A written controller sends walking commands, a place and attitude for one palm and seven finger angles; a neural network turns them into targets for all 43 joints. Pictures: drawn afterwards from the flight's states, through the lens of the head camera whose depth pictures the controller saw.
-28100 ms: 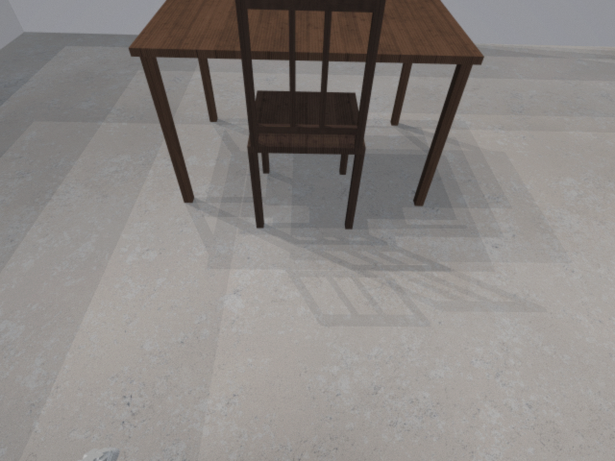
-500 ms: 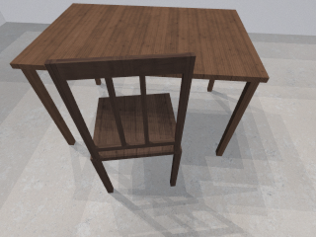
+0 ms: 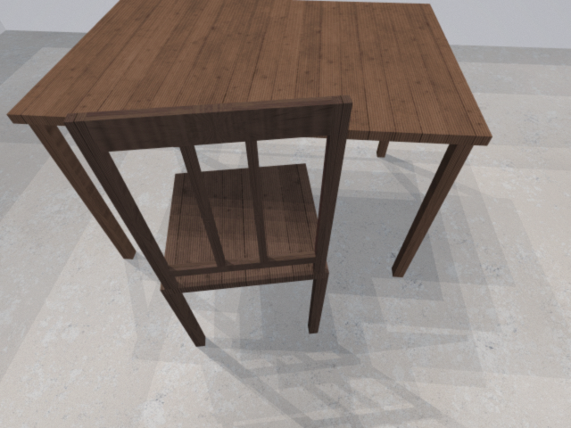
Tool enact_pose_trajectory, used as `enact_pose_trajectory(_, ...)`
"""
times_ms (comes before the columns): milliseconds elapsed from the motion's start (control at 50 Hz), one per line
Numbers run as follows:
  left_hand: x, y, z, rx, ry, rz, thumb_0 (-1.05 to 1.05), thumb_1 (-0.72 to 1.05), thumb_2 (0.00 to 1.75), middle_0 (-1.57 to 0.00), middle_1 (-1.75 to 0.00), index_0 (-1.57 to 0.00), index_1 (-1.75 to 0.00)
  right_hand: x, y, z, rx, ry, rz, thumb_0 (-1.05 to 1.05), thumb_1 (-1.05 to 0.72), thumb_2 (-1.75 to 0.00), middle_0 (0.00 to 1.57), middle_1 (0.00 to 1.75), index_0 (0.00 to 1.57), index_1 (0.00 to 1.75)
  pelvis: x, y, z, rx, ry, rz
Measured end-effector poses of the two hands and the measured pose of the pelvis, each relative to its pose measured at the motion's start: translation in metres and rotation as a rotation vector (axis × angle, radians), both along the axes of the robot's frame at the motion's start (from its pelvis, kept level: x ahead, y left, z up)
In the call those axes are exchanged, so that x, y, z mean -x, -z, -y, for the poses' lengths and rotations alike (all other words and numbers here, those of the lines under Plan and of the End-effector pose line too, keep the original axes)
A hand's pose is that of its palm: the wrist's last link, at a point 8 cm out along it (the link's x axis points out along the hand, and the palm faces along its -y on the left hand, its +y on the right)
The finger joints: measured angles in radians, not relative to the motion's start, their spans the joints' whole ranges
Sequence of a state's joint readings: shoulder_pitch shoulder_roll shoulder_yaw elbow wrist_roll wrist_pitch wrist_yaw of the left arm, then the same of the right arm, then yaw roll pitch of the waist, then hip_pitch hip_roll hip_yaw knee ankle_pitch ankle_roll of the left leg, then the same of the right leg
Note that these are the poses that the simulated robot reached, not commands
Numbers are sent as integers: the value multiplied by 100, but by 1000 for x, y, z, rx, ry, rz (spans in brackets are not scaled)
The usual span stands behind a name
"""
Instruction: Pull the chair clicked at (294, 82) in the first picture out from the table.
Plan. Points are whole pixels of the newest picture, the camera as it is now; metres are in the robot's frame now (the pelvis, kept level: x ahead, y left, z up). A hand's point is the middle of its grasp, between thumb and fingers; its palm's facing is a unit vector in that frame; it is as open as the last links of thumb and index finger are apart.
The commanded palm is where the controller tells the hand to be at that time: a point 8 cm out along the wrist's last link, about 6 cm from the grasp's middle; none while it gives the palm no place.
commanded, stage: come to a stop and stand still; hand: left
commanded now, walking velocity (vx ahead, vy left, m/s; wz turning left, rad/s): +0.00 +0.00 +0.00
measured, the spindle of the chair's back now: (207, 215) +0.50 +0.18 -0.06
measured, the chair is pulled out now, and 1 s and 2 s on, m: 0.14 0.14 0.14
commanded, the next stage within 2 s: look again from close up in 0.74 s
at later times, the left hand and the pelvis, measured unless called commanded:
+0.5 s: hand out of the picture -0.07 +0.21 -0.18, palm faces +0.00 -0.98 -0.18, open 7.4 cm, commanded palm none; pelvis -0.07 +0.04 +0.00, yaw +0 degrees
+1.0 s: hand out of the picture -0.11 +0.19 -0.18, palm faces +0.02 -0.99 -0.12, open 7.4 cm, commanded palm none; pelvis -0.07 +0.05 +0.00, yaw +0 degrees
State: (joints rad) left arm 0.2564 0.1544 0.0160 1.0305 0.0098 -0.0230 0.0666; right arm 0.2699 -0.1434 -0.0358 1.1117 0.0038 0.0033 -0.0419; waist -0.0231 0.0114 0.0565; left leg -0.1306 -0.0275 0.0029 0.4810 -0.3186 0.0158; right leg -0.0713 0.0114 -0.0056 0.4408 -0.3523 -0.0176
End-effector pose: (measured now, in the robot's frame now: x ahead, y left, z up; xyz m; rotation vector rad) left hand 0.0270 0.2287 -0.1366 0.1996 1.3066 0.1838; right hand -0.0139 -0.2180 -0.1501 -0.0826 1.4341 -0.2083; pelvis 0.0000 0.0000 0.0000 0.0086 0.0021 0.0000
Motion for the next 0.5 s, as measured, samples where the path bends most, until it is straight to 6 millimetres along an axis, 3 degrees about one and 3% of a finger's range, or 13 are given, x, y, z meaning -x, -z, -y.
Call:
enact_pose_trajectory(120, 14, 4, -1, 28, 47, 9, 0, 91, 89, -20, -30, -20, -30, -13, -17, 13, 62, -27, 125, 1, -91, -90, 20, 30, 20, 30, 14, -2, -4, 19, 12, 8)
enact_pose_trajectory(240, 31, 18, -11, 51, 42, 27, 1, 91, 89, -20, -30, -20, -30, -14, -15, 11, 100, -67, 178, 1, -91, -90, 20, 30, 20, 30, 32, 8, -15, 21, 21, 21)
enact_pose_trajectory(360, 59, 16, -21, 60, 33, 25, 1, 91, 89, -20, -30, -20, -30, 2, -16, -12, 62, -95, 199, 1, -90, -90, 20, 30, 20, 30, 52, 5, -27, 26, 13, 51)
enact_pose_trajectory(500, 105, 14, -32, 66, 15, -42, 0, 91, 89, -20, -30, -20, -30, 35, -15, -26, 40, -96, 146, 1, -92, -90, 20, 30, 20, 30, 69, 2, -38, 19, 9, 39)
